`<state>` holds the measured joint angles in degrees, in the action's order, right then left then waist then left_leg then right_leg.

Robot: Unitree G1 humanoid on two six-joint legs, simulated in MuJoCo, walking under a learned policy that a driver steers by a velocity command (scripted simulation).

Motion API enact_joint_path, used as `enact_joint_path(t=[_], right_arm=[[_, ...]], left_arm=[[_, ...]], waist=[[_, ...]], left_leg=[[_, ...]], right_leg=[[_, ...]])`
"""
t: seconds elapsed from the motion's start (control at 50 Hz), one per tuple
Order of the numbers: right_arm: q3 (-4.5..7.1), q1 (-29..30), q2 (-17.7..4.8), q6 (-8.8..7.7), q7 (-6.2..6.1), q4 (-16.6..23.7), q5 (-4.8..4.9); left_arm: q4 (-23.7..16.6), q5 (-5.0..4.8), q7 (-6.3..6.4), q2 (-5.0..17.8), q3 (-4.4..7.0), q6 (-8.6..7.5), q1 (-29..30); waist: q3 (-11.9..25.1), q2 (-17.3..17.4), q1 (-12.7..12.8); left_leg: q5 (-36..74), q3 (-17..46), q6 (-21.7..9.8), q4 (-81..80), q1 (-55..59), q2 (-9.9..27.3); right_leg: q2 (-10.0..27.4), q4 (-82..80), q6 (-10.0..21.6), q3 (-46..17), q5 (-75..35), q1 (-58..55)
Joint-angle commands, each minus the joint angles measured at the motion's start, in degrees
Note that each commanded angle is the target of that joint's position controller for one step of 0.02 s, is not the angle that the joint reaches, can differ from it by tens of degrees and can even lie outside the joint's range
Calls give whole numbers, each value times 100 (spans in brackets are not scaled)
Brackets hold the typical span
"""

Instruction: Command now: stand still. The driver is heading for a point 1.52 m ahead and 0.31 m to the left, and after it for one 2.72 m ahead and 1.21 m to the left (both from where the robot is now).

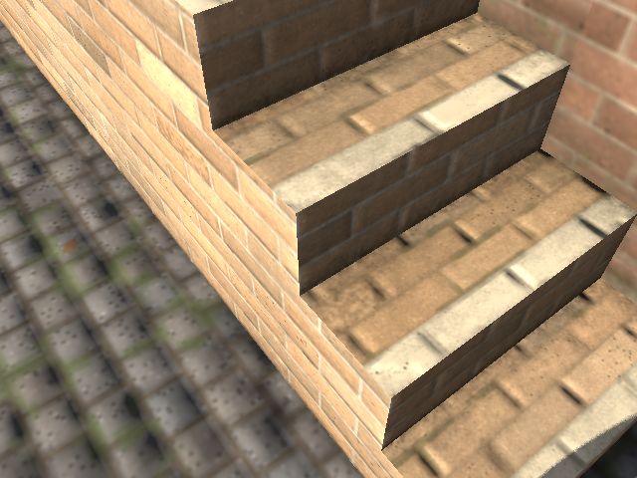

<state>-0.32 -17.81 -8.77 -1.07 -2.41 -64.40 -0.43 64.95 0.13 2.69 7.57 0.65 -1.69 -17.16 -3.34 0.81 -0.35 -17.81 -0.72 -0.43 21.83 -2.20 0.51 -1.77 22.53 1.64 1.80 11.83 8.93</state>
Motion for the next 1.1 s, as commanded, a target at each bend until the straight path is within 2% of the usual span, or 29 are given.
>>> enact_joint_path(t=[0.02, 0.04, 0.06, 0.14, 1.1], right_arm=[[45, -564, -385, 0, -11, -24, -2], [21, -564, -331, -5, -3, -24, -16], [23, -515, -350, -6, -1, -26, -21], [15, -545, -372, -21, 2, -61, -9], [9, -730, -270, -38, 29, -81, -7]], left_arm=[[-16, 1, 6, 468, 71, -10, -472], [16, -2, 5, 418, 54, -3, -497], [12, 4, 3, 428, 57, 5, -449], [37, -4, -10, 479, 67, -8, -487], [106, -7, -44, 416, 26, 13, -558]], waist=[[-139, -75, -15], [-48, -97, -25], [-212, -77, -15], [-257, -46, -1], [-288, -33, 46]], left_leg=[[1342, 365, -188, -291, -427, 554], [1026, 373, -194, -392, -385, 544], [977, 384, -191, -424, -472, 538], [1121, 376, -181, -406, -488, 571], [919, 421, -218, -444, -696, 560]], right_leg=[[732, -285, 147, -662, -1617, -223], [685, -379, 146, -654, -1230, -257], [670, -412, 134, -661, -1121, -201], [687, -415, 149, -669, -1288, -211], [679, -326, 83, -636, -825, 23]])
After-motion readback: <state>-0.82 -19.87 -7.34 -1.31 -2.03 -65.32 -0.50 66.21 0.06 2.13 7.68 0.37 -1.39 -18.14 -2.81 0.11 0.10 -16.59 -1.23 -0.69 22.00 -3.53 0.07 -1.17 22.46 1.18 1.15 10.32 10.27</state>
